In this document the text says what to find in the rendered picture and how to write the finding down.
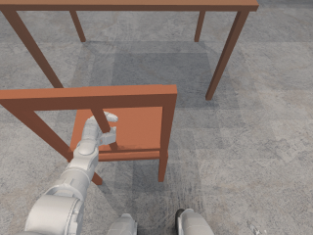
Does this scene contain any robot left thigh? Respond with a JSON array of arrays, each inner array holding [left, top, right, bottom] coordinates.
[[104, 216, 138, 235]]

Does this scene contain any robot left hand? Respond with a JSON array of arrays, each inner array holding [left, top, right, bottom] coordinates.
[[81, 112, 118, 146]]

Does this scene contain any robot right hand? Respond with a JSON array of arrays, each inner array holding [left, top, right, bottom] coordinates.
[[246, 220, 269, 235]]

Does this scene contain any right robot shin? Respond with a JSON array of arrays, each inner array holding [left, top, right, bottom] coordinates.
[[181, 209, 194, 215]]

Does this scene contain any table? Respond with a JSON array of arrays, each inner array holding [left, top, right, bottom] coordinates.
[[0, 0, 259, 101]]

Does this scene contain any chair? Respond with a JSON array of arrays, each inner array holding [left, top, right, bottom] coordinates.
[[0, 84, 178, 185]]

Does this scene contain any left robot forearm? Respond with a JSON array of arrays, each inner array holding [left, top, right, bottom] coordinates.
[[24, 138, 99, 232]]

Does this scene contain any left robot upper arm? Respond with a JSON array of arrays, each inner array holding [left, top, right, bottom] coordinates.
[[13, 194, 84, 235]]

